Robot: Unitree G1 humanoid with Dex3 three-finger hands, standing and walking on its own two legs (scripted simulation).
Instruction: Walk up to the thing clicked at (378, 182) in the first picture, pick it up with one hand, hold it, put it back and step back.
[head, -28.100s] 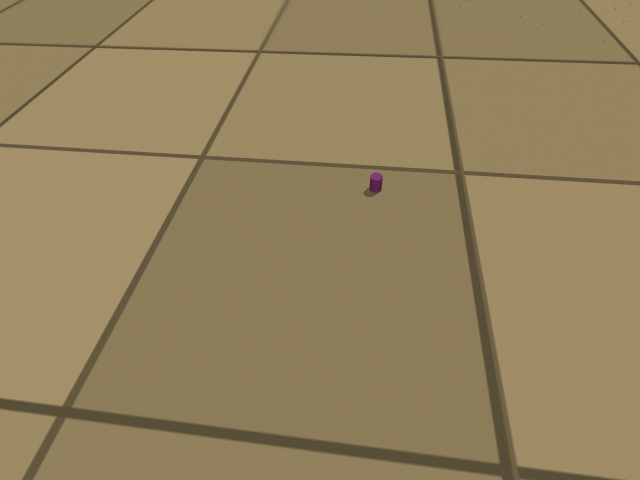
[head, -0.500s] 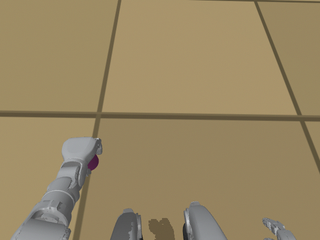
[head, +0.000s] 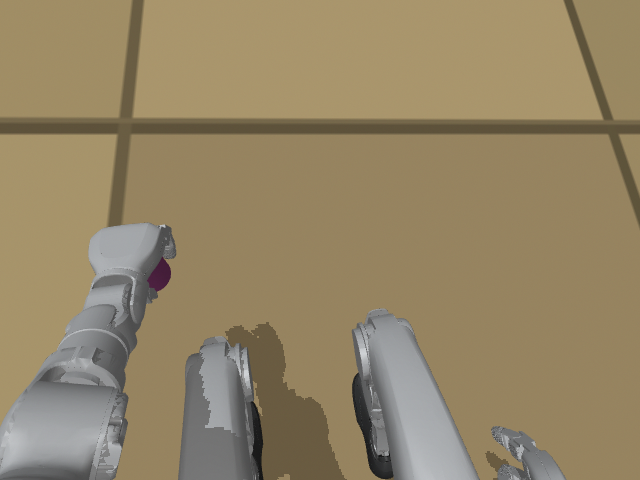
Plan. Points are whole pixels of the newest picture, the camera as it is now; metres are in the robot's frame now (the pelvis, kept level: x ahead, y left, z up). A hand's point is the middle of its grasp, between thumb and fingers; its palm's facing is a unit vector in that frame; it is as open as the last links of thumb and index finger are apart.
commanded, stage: crouch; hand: left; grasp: from above
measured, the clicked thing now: (144, 267) +0.43 +0.21 -0.18
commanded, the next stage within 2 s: lower in 0.86 s
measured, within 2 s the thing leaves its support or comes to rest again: neither
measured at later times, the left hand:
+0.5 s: hand (158, 279) +0.43 +0.22 -0.25, palm faces -0.46 -0.03 -0.89, open 7.9 cm
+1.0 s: hand (165, 278) +0.44 +0.22 -0.30, palm faces -0.45 -0.02 -0.89, open 7.9 cm
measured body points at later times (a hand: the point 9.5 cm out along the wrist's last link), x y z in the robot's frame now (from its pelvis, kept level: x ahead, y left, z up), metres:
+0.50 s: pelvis +0.00 -0.01 -0.09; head +0.21 +0.02 +0.31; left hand +0.44 +0.21 -0.20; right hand +0.07 -0.29 -0.21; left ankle +0.08 +0.12 -0.45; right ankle +0.09 -0.15 -0.45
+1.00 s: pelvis -0.01 -0.01 -0.13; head +0.21 +0.03 +0.26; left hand +0.46 +0.22 -0.25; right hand +0.03 -0.28 -0.25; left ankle +0.08 +0.12 -0.45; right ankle +0.09 -0.15 -0.45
